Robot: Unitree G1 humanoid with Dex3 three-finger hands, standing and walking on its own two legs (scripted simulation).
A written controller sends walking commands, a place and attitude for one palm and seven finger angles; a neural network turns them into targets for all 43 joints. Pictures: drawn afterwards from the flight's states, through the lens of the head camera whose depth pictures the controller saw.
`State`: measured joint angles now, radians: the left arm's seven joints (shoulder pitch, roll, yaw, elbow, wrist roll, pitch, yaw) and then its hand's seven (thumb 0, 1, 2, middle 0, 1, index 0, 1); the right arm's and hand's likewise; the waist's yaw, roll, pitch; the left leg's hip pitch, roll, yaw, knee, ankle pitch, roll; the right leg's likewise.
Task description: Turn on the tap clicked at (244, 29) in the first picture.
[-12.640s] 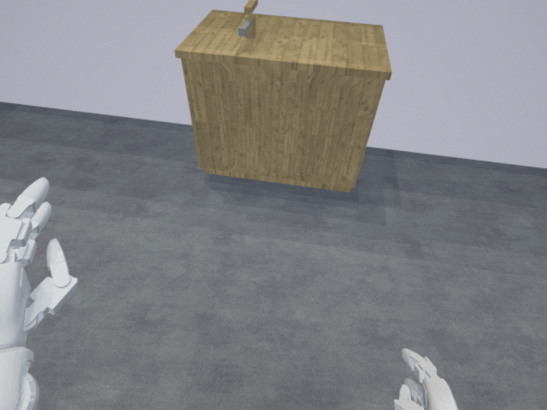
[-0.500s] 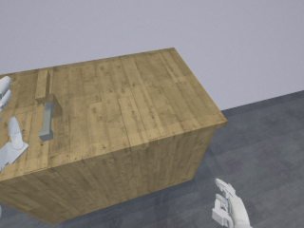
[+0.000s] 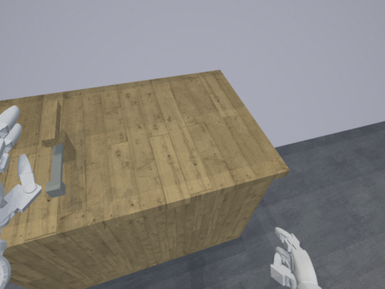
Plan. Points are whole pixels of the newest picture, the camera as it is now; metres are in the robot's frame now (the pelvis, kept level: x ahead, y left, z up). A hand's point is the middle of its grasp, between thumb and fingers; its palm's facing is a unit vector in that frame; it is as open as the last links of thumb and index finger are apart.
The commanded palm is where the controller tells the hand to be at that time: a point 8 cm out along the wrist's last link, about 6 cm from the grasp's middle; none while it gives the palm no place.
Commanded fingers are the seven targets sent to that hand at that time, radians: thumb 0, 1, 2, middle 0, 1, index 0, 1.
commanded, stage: come to a stop and stand still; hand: left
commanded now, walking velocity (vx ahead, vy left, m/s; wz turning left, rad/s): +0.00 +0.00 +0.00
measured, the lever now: (55, 188) +0.30 +0.32 +0.01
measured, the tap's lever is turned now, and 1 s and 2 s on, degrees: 0 0 0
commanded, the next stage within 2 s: look again from close up in 0.92 s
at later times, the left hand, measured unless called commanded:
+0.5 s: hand (7, 192) +0.21 +0.30 +0.16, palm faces +0.38 -0.83 -0.40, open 7.4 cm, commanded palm +0.15 +0.32 +0.18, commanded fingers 0.00 0.90 0.90 -0.20 -0.30 -0.20 -0.30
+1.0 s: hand (11, 178) +0.23 +0.30 +0.16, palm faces +0.39 -0.85 -0.35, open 7.4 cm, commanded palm +0.17 +0.33 +0.18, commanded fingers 0.00 0.90 0.90 -0.20 -0.30 -0.20 -0.30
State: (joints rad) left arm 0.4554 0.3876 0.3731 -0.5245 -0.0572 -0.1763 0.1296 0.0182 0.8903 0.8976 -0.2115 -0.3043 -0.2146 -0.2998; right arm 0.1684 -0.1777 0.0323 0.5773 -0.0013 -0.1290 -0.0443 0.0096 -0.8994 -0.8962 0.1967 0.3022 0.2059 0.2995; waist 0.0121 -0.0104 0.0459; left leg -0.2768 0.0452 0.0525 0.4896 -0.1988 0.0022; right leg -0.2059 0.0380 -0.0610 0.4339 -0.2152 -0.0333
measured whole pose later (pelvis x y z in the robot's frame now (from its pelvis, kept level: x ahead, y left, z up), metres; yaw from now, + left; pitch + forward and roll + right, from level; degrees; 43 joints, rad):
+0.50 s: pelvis -0.01 +0.04 +0.00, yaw +0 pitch -1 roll -1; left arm 0.39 0.42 0.39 -0.42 -0.04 -0.26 0.09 0.02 0.89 0.90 -0.22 -0.31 -0.22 -0.30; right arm 0.27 -0.19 0.02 0.60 0.01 -0.17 -0.03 0.01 -0.90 -0.90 0.20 0.30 0.21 0.30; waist 0.02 -0.05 0.07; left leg -0.29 -0.01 0.07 0.47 -0.18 0.06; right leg -0.23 -0.01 -0.03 0.45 -0.20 0.01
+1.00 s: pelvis +0.02 +0.04 +0.00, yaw +1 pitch +0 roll -2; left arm 0.41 0.37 0.36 -0.46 -0.05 -0.22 0.10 0.02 0.89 0.90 -0.21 -0.30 -0.21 -0.30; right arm 0.17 -0.19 0.03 0.57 0.00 -0.14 -0.02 0.01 -0.90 -0.90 0.20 0.30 0.21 0.30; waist 0.03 -0.03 0.04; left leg -0.25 -0.02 0.07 0.45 -0.21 0.06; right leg -0.16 -0.01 -0.03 0.37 -0.20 0.03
